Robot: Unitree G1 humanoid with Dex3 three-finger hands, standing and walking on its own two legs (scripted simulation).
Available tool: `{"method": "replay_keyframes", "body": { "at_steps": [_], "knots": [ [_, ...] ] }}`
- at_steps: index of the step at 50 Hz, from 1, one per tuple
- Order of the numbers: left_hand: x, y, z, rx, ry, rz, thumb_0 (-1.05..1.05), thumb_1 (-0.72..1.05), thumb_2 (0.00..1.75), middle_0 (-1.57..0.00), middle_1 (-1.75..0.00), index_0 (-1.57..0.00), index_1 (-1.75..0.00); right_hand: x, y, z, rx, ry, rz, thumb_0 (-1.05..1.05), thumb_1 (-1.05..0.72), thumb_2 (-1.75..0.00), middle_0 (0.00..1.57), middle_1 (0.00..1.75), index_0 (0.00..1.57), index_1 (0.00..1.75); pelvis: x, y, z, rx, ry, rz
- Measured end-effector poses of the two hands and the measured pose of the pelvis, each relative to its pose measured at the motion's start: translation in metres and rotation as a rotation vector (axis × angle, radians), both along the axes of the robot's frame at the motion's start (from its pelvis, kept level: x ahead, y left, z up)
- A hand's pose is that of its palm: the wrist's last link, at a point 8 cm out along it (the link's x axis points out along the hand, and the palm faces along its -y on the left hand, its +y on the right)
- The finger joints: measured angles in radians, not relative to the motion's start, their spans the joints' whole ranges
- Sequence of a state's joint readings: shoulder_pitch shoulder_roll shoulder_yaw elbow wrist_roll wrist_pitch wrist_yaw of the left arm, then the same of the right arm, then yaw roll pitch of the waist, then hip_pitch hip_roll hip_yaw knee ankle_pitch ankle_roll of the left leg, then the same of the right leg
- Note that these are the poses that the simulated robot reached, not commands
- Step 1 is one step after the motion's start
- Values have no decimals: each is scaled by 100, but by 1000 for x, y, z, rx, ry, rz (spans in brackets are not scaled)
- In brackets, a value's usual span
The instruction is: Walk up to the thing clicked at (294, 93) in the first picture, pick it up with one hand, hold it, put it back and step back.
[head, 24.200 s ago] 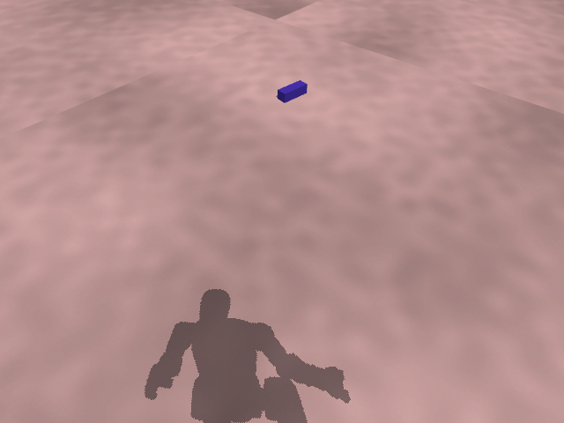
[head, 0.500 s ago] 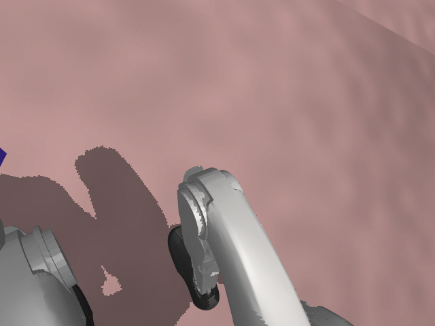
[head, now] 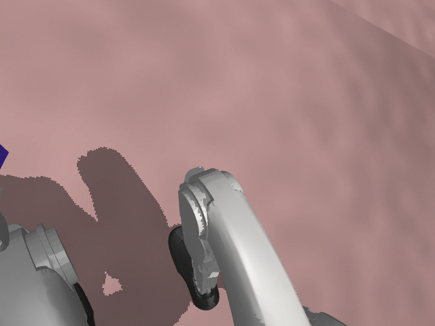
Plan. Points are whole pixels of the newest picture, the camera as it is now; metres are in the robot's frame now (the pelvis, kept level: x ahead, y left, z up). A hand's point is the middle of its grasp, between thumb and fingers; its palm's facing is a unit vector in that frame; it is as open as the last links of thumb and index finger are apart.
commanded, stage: close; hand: left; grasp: from above
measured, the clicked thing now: out of the picture +0.42 +0.30 -0.29
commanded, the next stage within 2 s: settle in 0.04 s
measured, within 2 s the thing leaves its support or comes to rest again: neither
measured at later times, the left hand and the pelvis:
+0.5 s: hand out of the picture +0.42 +0.29 -0.21, palm faces -0.12 -0.42 -0.90, open 9.2 cm; pelvis +0.00 +0.00 +0.00, yaw +0 degrees
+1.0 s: hand out of the picture +0.42 +0.31 -0.14, palm faces -0.07 -0.40 -0.91, open 7.4 cm; pelvis +0.00 -0.01 +0.01, yaw +2 degrees
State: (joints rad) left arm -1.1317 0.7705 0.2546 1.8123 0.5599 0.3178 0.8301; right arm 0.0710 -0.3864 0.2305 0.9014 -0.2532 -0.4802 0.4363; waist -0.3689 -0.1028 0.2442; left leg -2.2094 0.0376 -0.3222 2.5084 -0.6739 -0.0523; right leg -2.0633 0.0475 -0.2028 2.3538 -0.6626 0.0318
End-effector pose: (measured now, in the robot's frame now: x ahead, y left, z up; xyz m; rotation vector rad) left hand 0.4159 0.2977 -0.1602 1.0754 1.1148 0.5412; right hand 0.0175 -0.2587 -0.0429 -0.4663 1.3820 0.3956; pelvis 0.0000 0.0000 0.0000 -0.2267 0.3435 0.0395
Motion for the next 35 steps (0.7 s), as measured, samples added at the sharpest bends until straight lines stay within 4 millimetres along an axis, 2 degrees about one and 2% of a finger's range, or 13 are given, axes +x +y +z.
{"method": "replay_keyframes", "body": {
  "at_steps": [10, 26, 35],
  "knots": [
    [0, 0, 3, 13, -10, 3, 1, 11, 37, -75, -34, -78, -39, 0, 1, 2, 6, 1, 15, 1, -90, -90, 20, 30, 19, 30, 0, 0, 1, 0, 0, 4],
    [0, 1, 7, 11, -28, 32, 1, 12, 37, -76, -39, -81, -44, 3, 1, -2, 16, -15, 10, 1, -92, -90, 20, 30, 19, 30, -1, 0, 0, 6, -1, -2],
    [2, 6, 22, 11, -55, 55, 1, 34, 42, -82, -45, -86, -48, 2, 0, -11, 41, 8, -15, 1, -92, -90, 20, 30, 19, 30, -3, -2, 1, 21, 19, 1]
  ]
}}
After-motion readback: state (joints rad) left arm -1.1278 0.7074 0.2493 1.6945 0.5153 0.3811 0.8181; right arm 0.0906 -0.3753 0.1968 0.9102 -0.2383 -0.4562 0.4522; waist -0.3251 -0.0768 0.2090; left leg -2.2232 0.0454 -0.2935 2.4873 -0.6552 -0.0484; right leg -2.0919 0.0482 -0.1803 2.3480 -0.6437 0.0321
